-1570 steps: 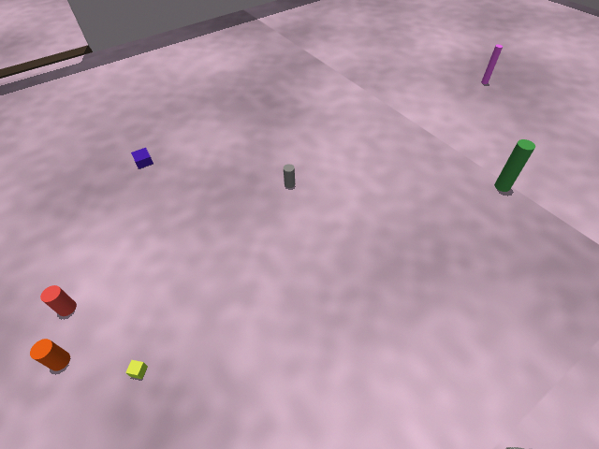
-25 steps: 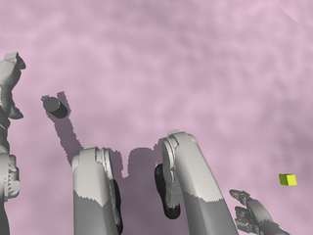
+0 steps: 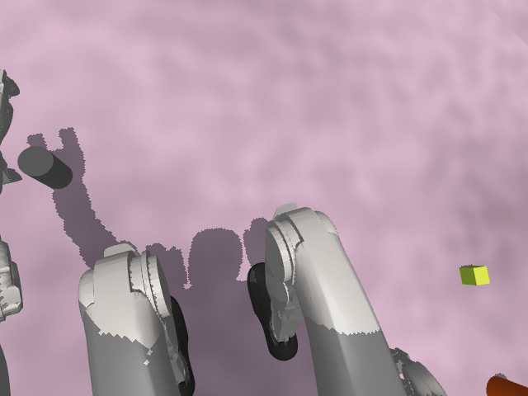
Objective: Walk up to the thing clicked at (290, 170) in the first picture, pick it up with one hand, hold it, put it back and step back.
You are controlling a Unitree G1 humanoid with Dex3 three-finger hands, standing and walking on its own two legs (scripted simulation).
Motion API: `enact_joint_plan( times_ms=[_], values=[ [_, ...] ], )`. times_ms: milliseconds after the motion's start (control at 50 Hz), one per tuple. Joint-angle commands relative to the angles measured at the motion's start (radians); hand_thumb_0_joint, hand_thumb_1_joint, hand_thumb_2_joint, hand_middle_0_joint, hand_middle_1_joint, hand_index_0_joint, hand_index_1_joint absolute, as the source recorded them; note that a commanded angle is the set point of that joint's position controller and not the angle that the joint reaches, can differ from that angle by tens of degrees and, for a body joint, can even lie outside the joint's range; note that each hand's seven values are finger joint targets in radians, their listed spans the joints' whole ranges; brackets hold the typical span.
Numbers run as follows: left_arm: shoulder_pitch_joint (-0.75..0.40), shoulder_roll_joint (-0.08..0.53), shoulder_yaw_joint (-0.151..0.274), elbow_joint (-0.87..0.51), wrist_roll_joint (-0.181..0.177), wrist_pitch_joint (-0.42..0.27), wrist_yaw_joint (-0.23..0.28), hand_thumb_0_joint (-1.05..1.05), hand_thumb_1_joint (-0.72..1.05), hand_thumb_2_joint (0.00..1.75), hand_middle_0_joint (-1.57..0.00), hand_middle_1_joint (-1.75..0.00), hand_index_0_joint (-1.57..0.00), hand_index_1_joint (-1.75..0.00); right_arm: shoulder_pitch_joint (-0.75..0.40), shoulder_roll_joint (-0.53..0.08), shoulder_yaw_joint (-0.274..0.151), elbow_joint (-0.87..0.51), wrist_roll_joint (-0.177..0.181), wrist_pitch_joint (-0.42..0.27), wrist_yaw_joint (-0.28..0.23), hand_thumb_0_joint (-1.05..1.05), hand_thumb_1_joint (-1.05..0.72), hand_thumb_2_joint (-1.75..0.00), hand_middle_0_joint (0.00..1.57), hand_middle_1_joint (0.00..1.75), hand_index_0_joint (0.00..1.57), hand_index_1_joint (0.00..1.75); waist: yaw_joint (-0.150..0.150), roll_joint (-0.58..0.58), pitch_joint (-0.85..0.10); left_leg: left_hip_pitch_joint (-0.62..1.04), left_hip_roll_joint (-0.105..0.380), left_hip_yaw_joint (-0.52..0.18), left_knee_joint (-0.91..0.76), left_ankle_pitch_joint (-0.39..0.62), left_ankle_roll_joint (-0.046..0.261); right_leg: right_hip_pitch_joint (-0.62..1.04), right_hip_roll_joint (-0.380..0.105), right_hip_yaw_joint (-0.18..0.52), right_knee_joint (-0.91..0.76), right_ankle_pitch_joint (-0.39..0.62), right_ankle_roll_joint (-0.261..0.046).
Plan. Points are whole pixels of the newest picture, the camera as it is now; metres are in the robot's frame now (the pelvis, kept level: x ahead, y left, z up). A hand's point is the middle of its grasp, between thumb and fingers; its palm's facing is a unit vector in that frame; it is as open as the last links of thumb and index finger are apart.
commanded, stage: home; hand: left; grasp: from above
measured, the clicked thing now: (47, 169) +0.49 +0.29 -0.29
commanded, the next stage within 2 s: none
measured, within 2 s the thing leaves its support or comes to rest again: neither
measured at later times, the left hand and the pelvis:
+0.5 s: hand out of the picture +0.35 +0.27 +0.05, palm faces -0.24 -0.71 -0.67, open 8.2 cm; pelvis +0.02 +0.00 +0.16, yaw +4 degrees
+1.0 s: hand out of the picture +0.26 +0.22 +0.25, palm faces +0.16 -0.96 -0.23, open 7.4 cm; pelvis +0.07 +0.01 +0.33, yaw +8 degrees
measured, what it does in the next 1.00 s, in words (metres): rises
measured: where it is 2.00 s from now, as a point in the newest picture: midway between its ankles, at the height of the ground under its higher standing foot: (228, 347)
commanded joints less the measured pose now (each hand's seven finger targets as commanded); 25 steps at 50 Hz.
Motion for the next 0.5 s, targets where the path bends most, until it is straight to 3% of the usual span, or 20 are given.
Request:
enact_joint_plan(
  times_ms=[0, 120, 200, 260, 340, 400, 420, 480],
  values=[
    [-0.309, 0.300, 0.052, -0.267, -0.106, 0.052, -0.003, 0.00, -0.14, 0.85, -0.23, -0.59, -0.21, -0.61, 0.231, -0.274, -0.124, -0.028, 0.018, -0.006, -0.007, 0.00, -0.89, -0.90, 0.20, 0.30, 0.20, 0.30, 0.066, 0.394, -0.906, 0.650, -0.018, 0.028, -0.328, 0.137, -0.025, 0.465, 0.037, 0.003, -0.275, 0.153, -0.041],
    [-0.082, 0.167, 0.028, -0.445, -0.314, 0.114, -0.167, 0.00, 0.09, 0.76, -0.20, -0.44, -0.18, -0.45, 0.237, -0.262, -0.175, -0.049, 0.077, 0.023, -0.009, 0.00, -0.89, -0.90, 0.20, 0.30, 0.20, 0.30, 0.119, 0.313, -0.891, 0.717, -0.015, -0.004, -0.450, 0.126, -0.023, 0.518, 0.037, 0.018, -0.360, 0.141, -0.039],
    [0.099, 0.074, 0.022, -0.679, -0.495, 0.158, -0.265, 0.00, 0.41, 0.78, -0.19, -0.35, -0.18, -0.35, 0.186, -0.247, -0.176, -0.090, 0.110, 0.040, -0.025, 0.00, -0.90, -0.90, 0.20, 0.30, 0.20, 0.30, 0.141, 0.254, -0.803, 0.772, -0.008, -0.038, -0.543, 0.149, -0.026, 0.559, 0.036, 0.022, -0.441, 0.149, -0.039],
    [0.238, 0.011, 0.023, -0.813, -0.603, 0.183, -0.320, 0.00, 0.65, 0.85, -0.20, -0.33, -0.19, -0.33, 0.139, -0.225, -0.175, -0.120, 0.126, 0.048, -0.040, 0.00, -0.90, -0.90, 0.20, 0.30, 0.20, 0.30, 0.158, 0.220, -0.787, 0.850, -0.002, -0.053, -0.602, 0.201, -0.030, 0.623, 0.033, 0.033, -0.492, 0.181, -0.039],
    [0.366, -0.056, 0.024, -0.953, -0.716, 0.208, -0.335, 0.00, 0.90, 0.90, -0.20, -0.30, -0.20, -0.30, 0.090, -0.205, -0.177, -0.149, 0.141, 0.041, -0.062, 0.00, -0.90, -0.90, 0.20, 0.30, 0.20, 0.30, 0.169, 0.200, -0.725, 0.917, 0.003, -0.049, -0.697, 0.158, -0.028, 0.702, 0.027, 0.050, -0.589, 0.154, -0.038],
    [0.421, -0.121, 0.000, -1.048, -0.781, 0.227, -0.328, 0.00, 0.90, 0.90, -0.20, -0.30, -0.20, -0.30, 0.056, -0.194, -0.177, -0.166, 0.152, 0.023, -0.082, 0.00, -0.90, -0.90, 0.20, 0.30, 0.20, 0.30, 0.168, 0.230, -0.686, 0.990, 0.010, -0.054, -0.786, 0.104, -0.032, 0.740, 0.027, 0.057, -0.649, 0.129, -0.035],
    [0.478, -0.117, 0.024, -1.035, -0.803, 0.239, -0.319, 0.00, 0.89, 0.90, -0.20, -0.30, -0.20, -0.30, 0.039, -0.197, -0.177, -0.168, 0.156, 0.017, -0.090, 0.00, -0.90, -0.90, 0.20, 0.30, 0.20, 0.30, 0.184, 0.202, -0.680, 1.022, 0.011, -0.056, -0.808, 0.100, -0.033, 0.761, 0.027, 0.059, -0.670, 0.125, -0.034],
    [0.579, -0.189, -0.005, -1.107, -0.880, 0.270, -0.309, 0.00, 0.87, 0.89, -0.20, -0.30, -0.20, -0.30, 0.007, -0.180, -0.171, -0.192, 0.162, -0.009, -0.112, 0.00, -0.90, -0.90, 0.20, 0.30, 0.20, 0.30, 0.175, 0.169, -0.645, 1.058, 0.003, -0.039, -0.868, 0.078, -0.029, 0.852, 0.026, 0.068, -0.755, 0.115, -0.030]
  ],
)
